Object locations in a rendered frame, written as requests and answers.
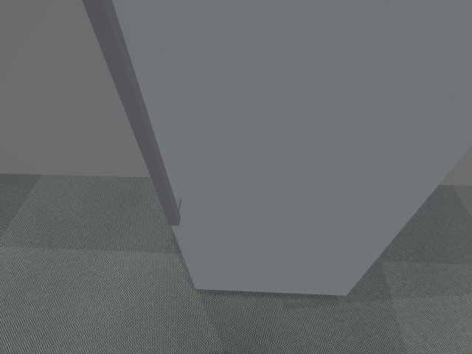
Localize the fridge door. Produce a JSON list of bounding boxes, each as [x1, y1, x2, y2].
[[112, 0, 472, 296]]

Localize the handle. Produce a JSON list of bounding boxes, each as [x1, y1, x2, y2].
[[82, 0, 181, 226]]

